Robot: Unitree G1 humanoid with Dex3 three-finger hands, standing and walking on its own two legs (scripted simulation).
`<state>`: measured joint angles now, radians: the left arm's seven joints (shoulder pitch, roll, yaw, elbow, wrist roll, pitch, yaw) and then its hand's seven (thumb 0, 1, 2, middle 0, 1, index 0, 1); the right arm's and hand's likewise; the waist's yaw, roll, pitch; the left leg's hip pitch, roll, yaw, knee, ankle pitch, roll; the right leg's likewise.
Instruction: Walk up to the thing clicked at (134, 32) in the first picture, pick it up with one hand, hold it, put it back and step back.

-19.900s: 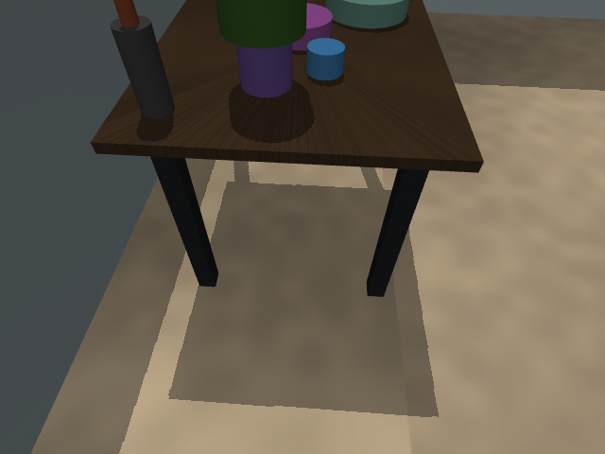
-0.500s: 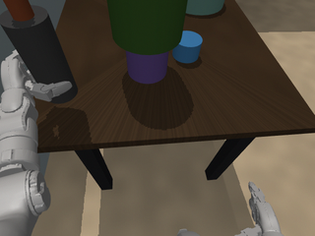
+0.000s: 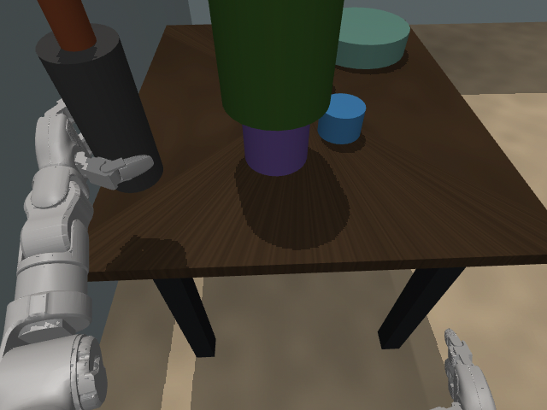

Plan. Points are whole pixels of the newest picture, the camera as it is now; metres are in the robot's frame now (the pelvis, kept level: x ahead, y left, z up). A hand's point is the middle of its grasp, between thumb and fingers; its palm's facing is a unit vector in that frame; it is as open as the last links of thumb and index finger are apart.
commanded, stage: lift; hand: left
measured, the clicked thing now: (102, 97) +0.42 +0.19 +0.26
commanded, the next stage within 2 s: hold in 1.00 s
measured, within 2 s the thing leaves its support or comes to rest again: neither
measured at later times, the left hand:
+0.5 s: hand (94, 137) +0.36 +0.18 +0.25, palm faces +0.19 -0.98 +0.02, open 11.2 cm
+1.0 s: hand (81, 132) +0.33 +0.18 +0.28, palm faces +0.18 -0.98 +0.03, open 11.2 cm
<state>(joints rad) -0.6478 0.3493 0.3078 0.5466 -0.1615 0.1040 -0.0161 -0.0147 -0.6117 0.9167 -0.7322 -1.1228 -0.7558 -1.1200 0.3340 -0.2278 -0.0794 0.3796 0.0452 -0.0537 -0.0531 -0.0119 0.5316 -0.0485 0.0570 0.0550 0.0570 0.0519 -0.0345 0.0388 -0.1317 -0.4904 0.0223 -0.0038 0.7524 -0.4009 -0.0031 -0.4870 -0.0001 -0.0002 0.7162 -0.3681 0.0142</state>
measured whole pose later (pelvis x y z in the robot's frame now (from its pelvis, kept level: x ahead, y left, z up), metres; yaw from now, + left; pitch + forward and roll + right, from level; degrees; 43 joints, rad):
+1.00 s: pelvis -0.02 -0.01 +0.02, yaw +1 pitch +0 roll +0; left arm -0.52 0.27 0.31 -0.02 -0.23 0.65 0.01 -0.01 -0.61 0.93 -0.72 -1.13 -0.75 -1.13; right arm 0.29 -0.24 -0.11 0.57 0.06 -0.21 -0.05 -0.01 0.54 -0.05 0.06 0.05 0.06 0.05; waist 0.03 0.06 -0.10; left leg -0.28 0.00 -0.02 0.59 -0.30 -0.01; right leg -0.29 -0.02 -0.01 0.60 -0.31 0.01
